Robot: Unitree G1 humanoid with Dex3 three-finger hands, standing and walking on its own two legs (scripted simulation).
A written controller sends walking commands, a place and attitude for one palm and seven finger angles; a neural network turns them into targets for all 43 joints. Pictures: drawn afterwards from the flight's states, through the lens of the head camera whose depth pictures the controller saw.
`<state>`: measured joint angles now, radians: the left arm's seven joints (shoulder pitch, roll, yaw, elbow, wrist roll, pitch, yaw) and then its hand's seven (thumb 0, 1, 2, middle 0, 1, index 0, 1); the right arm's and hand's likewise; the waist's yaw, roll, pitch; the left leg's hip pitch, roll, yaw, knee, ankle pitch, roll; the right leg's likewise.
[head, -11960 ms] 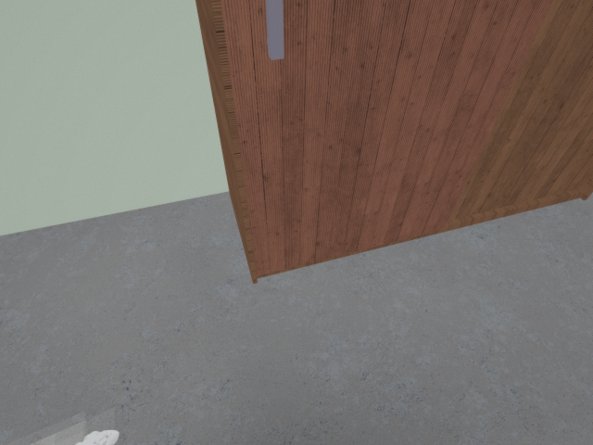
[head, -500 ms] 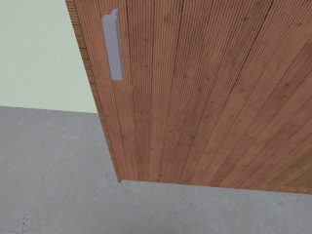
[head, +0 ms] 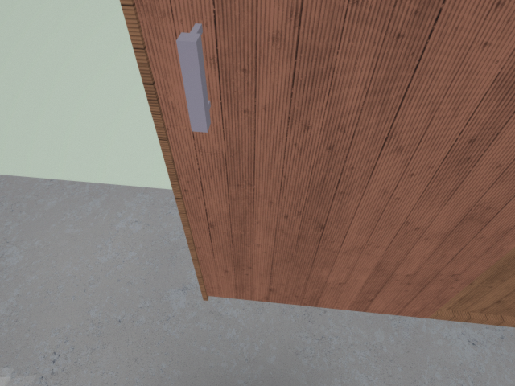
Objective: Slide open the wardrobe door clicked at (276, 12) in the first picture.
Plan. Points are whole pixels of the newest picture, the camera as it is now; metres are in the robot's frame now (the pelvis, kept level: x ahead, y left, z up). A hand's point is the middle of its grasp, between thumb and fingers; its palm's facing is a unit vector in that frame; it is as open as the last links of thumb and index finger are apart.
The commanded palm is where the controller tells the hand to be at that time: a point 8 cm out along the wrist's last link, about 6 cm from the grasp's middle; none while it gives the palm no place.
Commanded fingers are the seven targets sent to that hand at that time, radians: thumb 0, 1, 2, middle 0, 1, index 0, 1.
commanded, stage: come to a stop and stand still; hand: left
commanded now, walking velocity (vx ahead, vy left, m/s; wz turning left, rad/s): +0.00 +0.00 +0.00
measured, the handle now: (199, 79) +0.51 +0.14 +0.22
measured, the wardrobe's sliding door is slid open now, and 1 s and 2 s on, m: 0.00 0.00 0.00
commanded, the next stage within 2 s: look again from close up in 0.46 s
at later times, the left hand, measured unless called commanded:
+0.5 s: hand out of the picture +0.04 +0.18 -0.16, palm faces +0.01 -0.97 -0.25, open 7.3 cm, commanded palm none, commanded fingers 0.00 0.90 0.90 -0.20 -0.30 -0.20 -0.30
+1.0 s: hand out of the picture +0.03 +0.16 -0.17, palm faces +0.03 -0.98 -0.21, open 7.3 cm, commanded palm none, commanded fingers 0.00 0.90 0.90 -0.20 -0.30 -0.20 -0.30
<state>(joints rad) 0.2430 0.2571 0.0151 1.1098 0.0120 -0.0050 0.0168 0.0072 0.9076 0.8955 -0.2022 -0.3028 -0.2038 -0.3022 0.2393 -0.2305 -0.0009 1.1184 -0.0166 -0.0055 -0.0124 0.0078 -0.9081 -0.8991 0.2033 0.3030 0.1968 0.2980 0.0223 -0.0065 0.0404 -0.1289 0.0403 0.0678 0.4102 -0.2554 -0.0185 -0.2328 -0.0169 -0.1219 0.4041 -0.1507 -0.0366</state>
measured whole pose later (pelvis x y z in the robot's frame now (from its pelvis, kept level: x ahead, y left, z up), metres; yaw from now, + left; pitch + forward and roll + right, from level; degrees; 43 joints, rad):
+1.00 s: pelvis +0.01 -0.02 +0.00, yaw +0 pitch -1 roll +1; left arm 0.24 0.16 0.00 1.13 0.01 -0.02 0.02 0.01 0.91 0.90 -0.20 -0.30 -0.20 -0.30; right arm 0.28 -0.16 0.01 1.11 -0.02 -0.02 -0.03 0.01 -0.91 -0.90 0.20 0.30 0.19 0.30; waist 0.01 0.02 0.04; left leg -0.10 0.05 0.06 0.39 -0.27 -0.04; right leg -0.23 -0.01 -0.13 0.44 -0.20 -0.06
